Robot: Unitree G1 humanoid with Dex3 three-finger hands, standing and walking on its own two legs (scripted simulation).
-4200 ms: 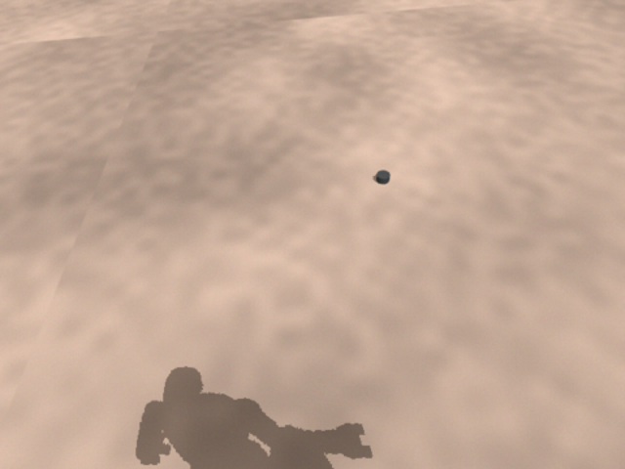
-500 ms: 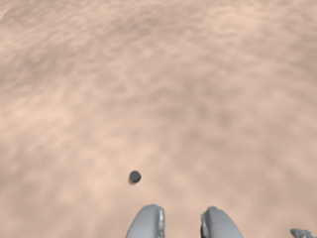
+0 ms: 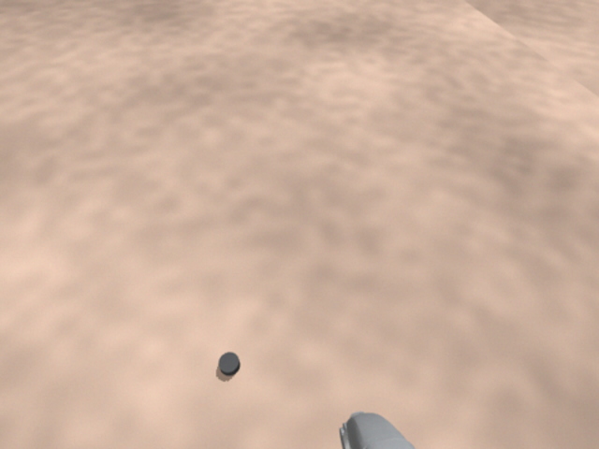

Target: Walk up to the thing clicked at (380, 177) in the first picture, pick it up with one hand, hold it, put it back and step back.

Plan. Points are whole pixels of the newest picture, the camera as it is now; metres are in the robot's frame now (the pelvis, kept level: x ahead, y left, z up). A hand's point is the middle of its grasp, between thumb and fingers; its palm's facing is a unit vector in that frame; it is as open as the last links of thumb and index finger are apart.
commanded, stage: walk up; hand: left
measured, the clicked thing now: (229, 363) +0.48 +0.23 -0.73
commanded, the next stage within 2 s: none
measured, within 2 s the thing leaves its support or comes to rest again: neither
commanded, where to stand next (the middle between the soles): +0.14 -0.05 m, yaw -1 degrees
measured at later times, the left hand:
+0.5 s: hand (175, 407) +0.22 +0.21 -0.15, palm faces -0.11 -0.92 -0.38, open 7.4 cm
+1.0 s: hand (179, 445) +0.16 +0.20 -0.14, palm faces -0.07 -0.94 -0.34, open 7.4 cm
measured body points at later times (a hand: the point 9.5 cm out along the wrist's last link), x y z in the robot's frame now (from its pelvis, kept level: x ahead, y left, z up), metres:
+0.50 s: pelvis +0.05 -0.03 -0.01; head +0.09 -0.04 +0.43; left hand +0.22 +0.26 -0.12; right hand +0.09 -0.35 -0.13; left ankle +0.12 +0.10 -0.72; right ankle +0.08 -0.16 -0.71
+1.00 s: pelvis +0.05 -0.05 +0.01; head +0.08 -0.06 +0.46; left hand +0.17 +0.25 -0.11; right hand +0.14 -0.37 -0.11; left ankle +0.12 +0.10 -0.72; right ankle +0.06 -0.16 -0.72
